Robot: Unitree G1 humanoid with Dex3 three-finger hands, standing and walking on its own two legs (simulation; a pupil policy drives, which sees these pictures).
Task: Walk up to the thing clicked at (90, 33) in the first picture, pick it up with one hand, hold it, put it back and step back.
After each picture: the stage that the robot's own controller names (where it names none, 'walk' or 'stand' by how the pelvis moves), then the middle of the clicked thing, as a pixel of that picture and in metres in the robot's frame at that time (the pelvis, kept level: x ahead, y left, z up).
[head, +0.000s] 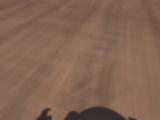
stand; (90, 34) +2.04 +0.00 -0.72
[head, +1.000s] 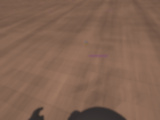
walk; (86, 43) +1.91 +0.25 -0.69
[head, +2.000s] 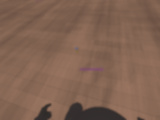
walk; (76, 50) +1.31 +0.38 -0.71
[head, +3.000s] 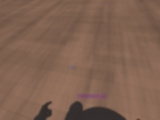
walk; (73, 68) +0.85 +0.35 -0.72
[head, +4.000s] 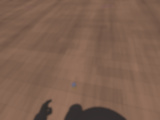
walk; (74, 86) +0.52 +0.26 -0.71
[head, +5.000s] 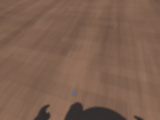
stand; (74, 94) +0.35 +0.24 -0.71
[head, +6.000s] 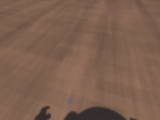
stand; (70, 101) +0.31 +0.21 -0.72
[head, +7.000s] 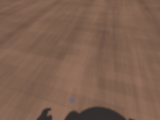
stand; (72, 100) +0.31 +0.21 -0.72
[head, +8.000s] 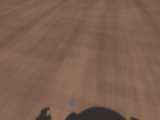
stand; (71, 103) +0.29 +0.21 -0.72
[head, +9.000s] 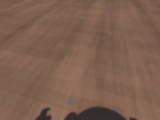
stand; (70, 102) +0.31 +0.22 -0.73
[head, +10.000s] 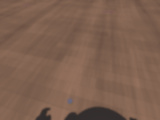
stand; (70, 102) +0.30 +0.22 -0.73
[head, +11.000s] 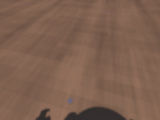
stand; (70, 101) +0.31 +0.22 -0.73
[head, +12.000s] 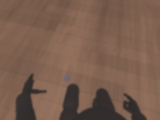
go down; (67, 79) +0.34 +0.23 -0.54
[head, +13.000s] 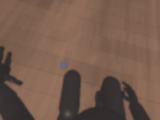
go down; (64, 66) +0.38 +0.26 -0.32
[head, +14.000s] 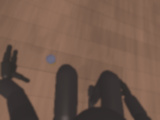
close in; (51, 60) +0.37 +0.29 -0.26
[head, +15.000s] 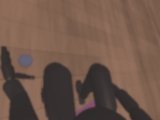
close; (25, 62) +0.35 +0.30 -0.21
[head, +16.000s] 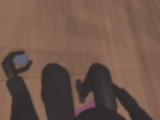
close; (22, 62) +0.35 +0.32 -0.21
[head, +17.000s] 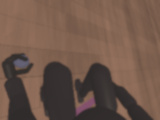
lift; (22, 63) +0.33 +0.31 -0.21
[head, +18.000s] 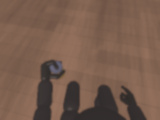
lift; (58, 70) +0.32 +0.22 +0.00
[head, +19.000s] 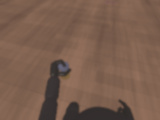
hold; (64, 71) +0.33 +0.19 +0.02
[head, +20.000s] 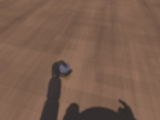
hold; (65, 71) +0.33 +0.18 +0.01
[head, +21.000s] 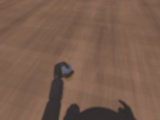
hold; (67, 72) +0.33 +0.17 +0.01
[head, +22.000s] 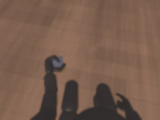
crouch; (59, 65) +0.37 +0.22 -0.07
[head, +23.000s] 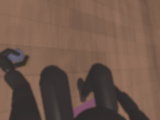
lower; (19, 59) +0.36 +0.33 -0.22
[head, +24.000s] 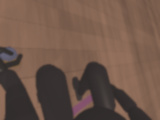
lower; (11, 58) +0.38 +0.34 -0.21
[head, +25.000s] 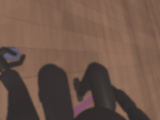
lower; (14, 58) +0.37 +0.34 -0.21
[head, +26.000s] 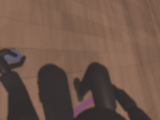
lower; (15, 59) +0.36 +0.34 -0.21
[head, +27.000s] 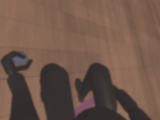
loosen; (22, 62) +0.35 +0.32 -0.21
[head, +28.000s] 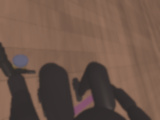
withdraw; (20, 63) +0.35 +0.30 -0.21
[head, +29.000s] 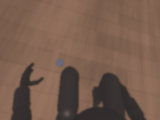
walk; (60, 64) +0.38 +0.27 -0.30
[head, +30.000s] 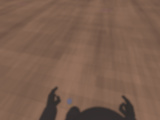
stand; (69, 102) +0.31 +0.20 -0.65
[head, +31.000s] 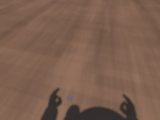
stand; (69, 99) +0.33 +0.22 -0.66
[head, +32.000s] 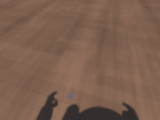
stand; (70, 97) +0.33 +0.21 -0.68
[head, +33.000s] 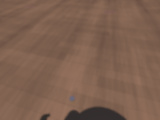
walk; (72, 99) +0.34 +0.21 -0.72
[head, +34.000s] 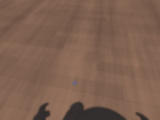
walk; (75, 84) +0.46 +0.22 -0.71
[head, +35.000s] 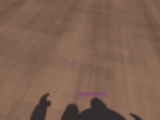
walk; (72, 65) +0.76 +0.21 -0.71
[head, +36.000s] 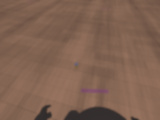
stand; (76, 65) +0.94 +0.23 -0.71
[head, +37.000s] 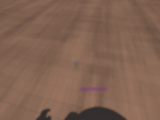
stand; (75, 64) +0.95 +0.25 -0.72
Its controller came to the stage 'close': yes
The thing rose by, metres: 0.72
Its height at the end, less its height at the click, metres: +0.00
